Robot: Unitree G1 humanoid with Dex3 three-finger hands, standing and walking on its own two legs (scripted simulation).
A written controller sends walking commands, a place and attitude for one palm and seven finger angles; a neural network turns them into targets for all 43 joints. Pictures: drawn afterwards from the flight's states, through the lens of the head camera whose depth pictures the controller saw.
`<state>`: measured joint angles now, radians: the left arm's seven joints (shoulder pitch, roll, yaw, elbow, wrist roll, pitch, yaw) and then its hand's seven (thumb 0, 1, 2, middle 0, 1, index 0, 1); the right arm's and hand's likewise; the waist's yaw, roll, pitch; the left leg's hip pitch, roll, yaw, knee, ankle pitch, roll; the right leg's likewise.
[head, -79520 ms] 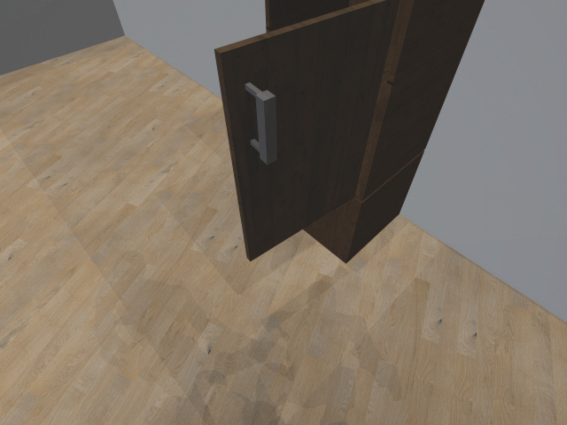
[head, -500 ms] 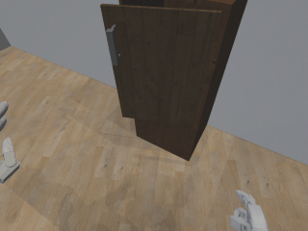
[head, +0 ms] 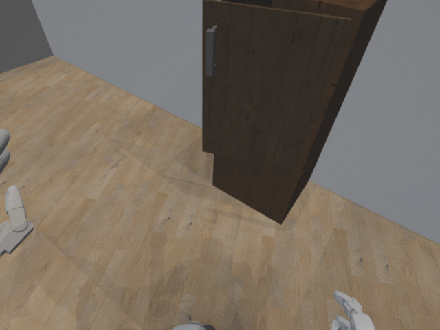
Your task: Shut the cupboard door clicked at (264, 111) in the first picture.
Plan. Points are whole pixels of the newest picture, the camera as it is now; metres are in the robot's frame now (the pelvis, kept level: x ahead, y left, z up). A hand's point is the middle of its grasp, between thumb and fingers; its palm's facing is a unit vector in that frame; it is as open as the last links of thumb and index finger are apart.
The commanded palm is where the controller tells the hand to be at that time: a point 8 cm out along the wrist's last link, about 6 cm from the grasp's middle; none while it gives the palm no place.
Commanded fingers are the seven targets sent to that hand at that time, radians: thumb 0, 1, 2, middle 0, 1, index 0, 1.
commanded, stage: step back with the hand held close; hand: left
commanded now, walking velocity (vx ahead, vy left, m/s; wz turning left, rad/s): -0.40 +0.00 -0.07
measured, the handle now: (212, 51) +0.86 +0.11 +0.13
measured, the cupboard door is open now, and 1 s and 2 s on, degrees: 20 20 20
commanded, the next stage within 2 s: stop stepping back and stand still in 0.22 s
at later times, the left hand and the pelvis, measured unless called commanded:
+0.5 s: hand out of the picture +0.05 +0.38 +0.18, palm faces +0.48 -0.83 -0.27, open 7.4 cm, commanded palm -0.04 +0.39 +0.19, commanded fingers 0.00 0.90 0.90 -0.20 -0.30 -0.20 -0.30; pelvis -0.19 +0.10 +0.00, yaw -2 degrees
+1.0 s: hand out of the picture -0.07 +0.42 +0.17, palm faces +0.37 -0.88 -0.30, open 7.4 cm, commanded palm -0.14 +0.47 +0.19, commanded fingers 0.00 0.90 0.90 -0.20 -0.30 -0.20 -0.30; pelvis -0.31 +0.19 -0.01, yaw -5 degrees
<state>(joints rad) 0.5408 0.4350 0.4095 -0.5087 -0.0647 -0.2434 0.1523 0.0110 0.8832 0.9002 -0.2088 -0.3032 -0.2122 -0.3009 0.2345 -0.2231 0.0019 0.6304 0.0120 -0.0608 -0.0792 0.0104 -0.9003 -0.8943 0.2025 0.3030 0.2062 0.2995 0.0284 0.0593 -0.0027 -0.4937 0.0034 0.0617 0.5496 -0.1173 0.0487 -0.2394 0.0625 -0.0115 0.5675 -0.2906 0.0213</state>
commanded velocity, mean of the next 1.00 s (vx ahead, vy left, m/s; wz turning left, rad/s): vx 0.07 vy -0.12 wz -0.03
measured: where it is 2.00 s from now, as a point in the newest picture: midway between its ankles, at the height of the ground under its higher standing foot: outside the picture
